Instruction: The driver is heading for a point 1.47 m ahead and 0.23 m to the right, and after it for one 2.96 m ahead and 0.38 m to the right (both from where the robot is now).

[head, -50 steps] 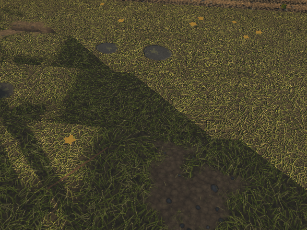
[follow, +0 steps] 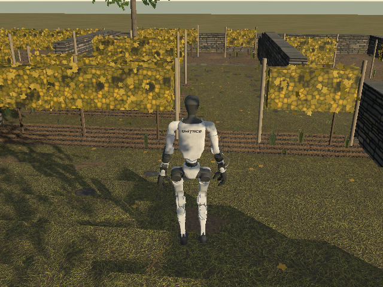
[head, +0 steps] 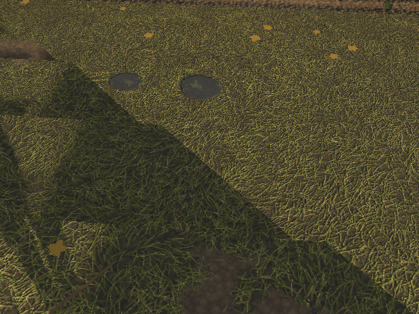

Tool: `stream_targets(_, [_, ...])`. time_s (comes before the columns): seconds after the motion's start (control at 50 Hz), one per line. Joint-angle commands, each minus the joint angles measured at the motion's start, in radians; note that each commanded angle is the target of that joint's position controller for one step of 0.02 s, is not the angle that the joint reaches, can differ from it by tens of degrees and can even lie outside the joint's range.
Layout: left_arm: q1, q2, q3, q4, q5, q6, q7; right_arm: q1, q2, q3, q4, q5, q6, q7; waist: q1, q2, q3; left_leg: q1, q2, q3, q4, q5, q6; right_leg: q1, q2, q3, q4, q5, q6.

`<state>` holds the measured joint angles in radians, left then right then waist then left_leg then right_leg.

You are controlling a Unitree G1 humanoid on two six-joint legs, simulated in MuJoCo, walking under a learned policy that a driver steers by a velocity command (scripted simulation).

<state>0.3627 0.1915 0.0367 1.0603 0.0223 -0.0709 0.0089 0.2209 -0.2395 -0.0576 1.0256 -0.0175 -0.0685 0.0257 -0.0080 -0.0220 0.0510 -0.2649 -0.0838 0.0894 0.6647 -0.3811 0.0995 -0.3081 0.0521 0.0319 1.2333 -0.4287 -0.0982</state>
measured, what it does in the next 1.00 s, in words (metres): goes down: right foot 0.16 m lower, then left foot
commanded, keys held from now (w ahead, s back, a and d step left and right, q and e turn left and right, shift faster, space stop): w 1.00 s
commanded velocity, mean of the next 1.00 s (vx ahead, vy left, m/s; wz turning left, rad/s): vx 0.50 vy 0.00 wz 0.00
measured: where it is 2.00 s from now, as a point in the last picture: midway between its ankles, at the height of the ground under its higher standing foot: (235, 208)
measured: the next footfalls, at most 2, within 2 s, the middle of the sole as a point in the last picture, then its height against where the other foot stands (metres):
right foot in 0.40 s outside the picture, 0.16 m lower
left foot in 0.84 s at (211, 290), level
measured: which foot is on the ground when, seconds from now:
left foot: down 0.00-0.40, up 0.42-0.82, down 0.84-1.00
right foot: up 0.00-0.38, down 0.40-0.84, up 0.86-1.00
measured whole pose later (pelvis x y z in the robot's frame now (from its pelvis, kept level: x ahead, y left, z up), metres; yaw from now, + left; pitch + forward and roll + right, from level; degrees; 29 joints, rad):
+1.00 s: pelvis +0.56 -0.04 -0.14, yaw +0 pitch -1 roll -1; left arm 0.31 0.22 0.06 0.98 0.02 -0.04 -0.01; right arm 0.25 -0.21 -0.05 0.98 -0.02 -0.07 0.00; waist 0.01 -0.03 0.05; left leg -0.23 -0.05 0.10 0.44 -0.19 0.10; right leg -0.43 -0.03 -0.01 1.11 -0.33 -0.07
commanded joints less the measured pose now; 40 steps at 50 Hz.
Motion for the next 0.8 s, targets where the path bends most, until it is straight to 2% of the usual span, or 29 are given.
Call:
stream_targets(0.02, [-0.033,0.146,0.053,-0.073,-0.007,0.009,-0.003,0.072,-0.084,-0.003,-0.012,0.007,-0.024,-0.008,0.023,-0.001,0.095,0.104,0.382,-0.477,-0.35,0.396,0.235,-0.344,-0.097,0.106,-0.024,0.013,0.032])
stream_targets(0.06, [-0.083,0.092,0.045,-0.104,0.026,0.05,-0.015,0.101,-0.127,-0.011,0.007,-0.008,-0.039,-0.021,0.037,0.031,0.091,0.009,0.326,-0.37,-0.405,0.387,0.195,-0.234,-0.103,0.042,-0.147,0.076,0.066])
stream_targets(0.08, [-0.086,0.081,0.048,-0.1,0.037,0.063,-0.025,0.136,-0.154,-0.02,0.02,-0.024,-0.048,-0.023,0.029,0.04,0.078,0.029,0.32,-0.337,-0.367,0.39,0.191,-0.249,-0.097,0.021,-0.126,0.196,0.056])
stream_targets(0.1, [-0.119,0.084,0.048,-0.113,0.031,0.066,-0.031,0.158,-0.146,-0.018,0.024,-0.014,-0.052,-0.025,0.027,0.034,0.071,0.052,0.298,-0.306,-0.368,0.424,0.172,-0.284,-0.106,0.005,-0.162,0.267,0.054])
stream_targets(0.12, [-0.243,0.106,0.06,-0.151,0.005,0.049,-0.03,0.163,-0.102,-0.005,0.037,-0.011,-0.071,-0.031,0.0,0.042,0.107,0.102,0.245,-0.273,-0.358,0.271,0.126,-0.383,-0.116,0.047,-0.291,0.388,0.054])
stream_targets(0.14, [-0.302,0.109,0.059,-0.173,0.005,0.039,-0.034,0.182,-0.101,-0.002,0.036,-0.01,-0.082,-0.034,-0.023,0.079,0.106,0.131,0.233,-0.275,-0.369,0.23,0.121,-0.407,-0.115,0.02,-0.366,0.452,0.055])
stream_targets(0.16, [-0.337,0.11,0.052,-0.19,0.011,0.033,-0.042,0.15,-0.101,-0.005,0.029,-0.008,-0.088,-0.037,-0.016,0.074,0.115,0.039,0.195,-0.231,-0.363,0.131,0.108,-0.326,-0.112,-0.002,-0.509,0.603,0.056])
stream_targets(0.18, [-0.331,0.095,0.048,-0.187,0.017,0.03,-0.056,0.146,-0.086,0.002,0.026,-0.005,-0.085,-0.037,-0.022,0.067,0.074,0.002,0.174,-0.202,-0.338,0.105,0.098,-0.214,-0.102,-0.032,-0.566,0.739,0.045])
stream_targets(0.22, [-0.308,0.084,0.042,-0.177,0.009,0.031,-0.074,0.167,-0.074,0.01,0.018,-0.013,-0.08,-0.042,-0.03,0.057,0.045,-0.04,0.178,-0.187,-0.274,0.056,0.087,-0.116,-0.099,-0.042,-0.596,0.884,0.032])
stream_targets(0.24, [-0.324,0.087,0.041,-0.178,-0.002,0.036,-0.072,0.182,-0.072,0.012,0.029,-0.018,-0.069,-0.047,-0.038,0.077,0.059,-0.036,0.197,-0.185,-0.223,0.028,0.083,-0.125,-0.109,-0.054,-0.596,0.903,0.027])
stream_targets(0.28, [-0.399,0.091,0.029,-0.208,0.001,0.036,-0.065,0.25,-0.056,0.019,0.031,-0.029,-0.058,-0.043,-0.085,0.056,0.098,-0.002,0.2,-0.176,-0.133,0.005,0.068,-0.135,-0.1,-0.079,-0.681,0.889,0.036])
stream_targets(0.32, [-0.416,0.101,0.025,-0.217,0.004,0.033,-0.061,0.289,-0.071,0.019,0.033,-0.05,-0.043,-0.059,-0.111,0.048,0.126,0.084,0.196,-0.189,-0.014,0.027,0.062,-0.124,-0.107,-0.08,-0.805,0.857,0.059])
stream_targets(0.36, [-0.217,0.139,0.037,-0.149,0.014,0.017,-0.048,0.311,-0.089,0.016,0.043,-0.063,-0.015,-0.083,-0.044,0.024,0.071,0.214,0.158,-0.165,0.284,0.246,0.067,-0.019,-0.13,-0.07,-0.979,0.885,0.047])
stream_targets(0.38, [-0.027,0.159,0.05,-0.078,0.027,0.011,-0.034,0.308,-0.101,0.009,0.051,-0.046,0.003,-0.09,0.044,-0.004,-0.004,0.202,0.136,-0.131,0.552,0.405,0.061,0.159,-0.116,-0.097,-1.067,0.918,0.037])
stream_targets(0.4, [0.131,0.208,0.068,-0.034,0.046,0.011,-0.031,0.305,-0.097,0.001,0.049,-0.011,0.011,-0.082,0.127,-0.068,-0.084,0.023,0.069,-0.093,0.91,0.185,0.05,0.417,-0.17,-0.074,-1.063,0.999,0.004])
stream_targets(0.42, [0.232,0.281,0.075,-0.002,0.041,0.006,-0.044,0.367,-0.022,-0.001,0.043,0.023,0.008,-0.077,0.097,-0.213,-0.19,-0.347,-0.04,-0.103,1.306,-0.557,0.016,0.745,-0.313,0.011,-0.659,1.537,-0.012])
stream_targets(0.44, [0.27,0.267,0.065,-0.024,0.017,-0.003,-0.058,0.442,-0.042,0.004,0.011,0.071,-0.011,-0.091,0.077,-0.188,-0.318,-0.615,0.012,-0.234,1.235,-0.435,0.036,0.985,-0.475,0.179,-0.498,1.538,-0.064])
stream_targets(0.46, [0.217,0.228,0.065,-0.048,0.01,0.013,-0.056,0.368,-0.073,0.002,0.01,0.051,-0.014,-0.097,0.104,-0.113,-0.321,-0.702,0.076,-0.204,1.207,-0.322,0.039,0.909,-0.484,0.22,-0.594,1.145,-0.103])
stream_targets(0.48, [0.136,0.254,0.078,-0.063,0.015,0.021,-0.027,0.263,-0.066,0.006,-0.027,0.021,-0.002,-0.085,0.098,-0.186,-0.293,-0.777,0.095,-0.121,1.247,-0.219,0.015,0.744,-0.527,0.382,-0.773,0.486,-0.219])
stream_targets(0.5, [0.015,0.153,0.043,-0.104,0.009,0.005,-0.011,0.116,-0.106,-0.006,-0.062,-0.017,-0.004,-0.065,0.072,0.018,-0.185,-0.718,0.141,-0.166,1.016,-0.004,0.006,0.52,-0.448,0.337,-0.899,0.232,-0.163])
stream_targets(0.52, [0.012,0.167,0.04,-0.093,0.01,-0.013,0.001,0.096,-0.093,-0.012,-0.073,-0.037,0.007,-0.046,0.049,-0.08,-0.116,-0.631,0.156,-0.179,0.924,0.018,-0.016,0.332,-0.494,0.403,-0.916,0.296,-0.204])
stream_targets(0.54, [-0.016,0.139,0.026,-0.07,0.009,-0.03,0.002,0.038,-0.061,-0.003,-0.096,-0.031,0.028,-0.031,-0.018,-0.001,0.016,-0.532,0.201,-0.168,0.71,0.077,-0.055,0.097,-0.42,0.296,-0.982,0.447,-0.172])
stream_targets(0.56, [-0.022,0.137,0.025,-0.065,0.01,-0.042,0.001,0.023,-0.022,0.005,-0.106,-0.037,0.041,-0.016,-0.034,0.001,0.051,-0.417,0.2,-0.143,0.567,0.141,-0.077,-0.022,-0.351,0.22,-1.005,0.488,-0.161])
stream_targets(0.58, [-0.03,0.141,0.028,-0.06,0.014,-0.045,-0.001,0.035,0.004,0.013,-0.097,-0.035,0.043,-0.007,-0.048,-0.029,0.03,-0.336,0.192,-0.114,0.482,0.203,-0.082,-0.063,-0.301,0.161,-1.017,0.541,-0.152])
stream_targets(0.64, [-0.029,0.104,0.017,-0.066,-0.008,-0.038,-0.009,-0.003,0.023,0.031,-0.121,-0.011,0.028,0.004,-0.049,-0.081,-0.005,-0.173,0.171,-0.067,0.162,0.387,-0.058,-0.06,-0.226,0.015,-0.994,0.712,-0.115])
stream_targets(0.66, [0.002,0.111,0.017,-0.062,-0.015,-0.033,-0.011,-0.044,0.014,0.032,-0.128,-0.004,0.029,0.005,-0.029,-0.072,-0.012,-0.157,0.153,-0.043,0.122,0.405,-0.049,-0.018,-0.231,0.014,-1.006,0.7,-0.109])
stream_targets(0.7, [0.079,0.125,0.022,-0.04,-0.022,-0.02,-0.01,-0.128,-0.002,0.031,-0.155,-0.006,0.034,-0.001,0.008,-0.043,0.011,-0.22,0.148,-0.03,0.062,0.361,-0.029,0.109,-0.264,0.046,-1.013,0.62,-0.109])
stream_targets(0.76, [0.158,0.132,0.027,-0.015,-0.002,-0.001,-0.007,-0.232,-0.022,0.024,-0.2,-0.011,0.029,-0.003,0.04,-0.01,0.062,-0.307,0.137,-0.028,-0.017,0.257,0.003,0.282,-0.306,0.076,-0.985,0.616,-0.116])
stream_targets(0.8, [0.14,0.147,0.03,-0.019,0.005,0.007,0.0,-0.14,-0.029,0.015,-0.173,-0.007,0.018,-0.007,-0.004,-0.012,0.029,-0.163,0.088,-0.015,-0.098,0.173,0.021,0.306,-0.293,0.045,-0.884,0.752,-0.095])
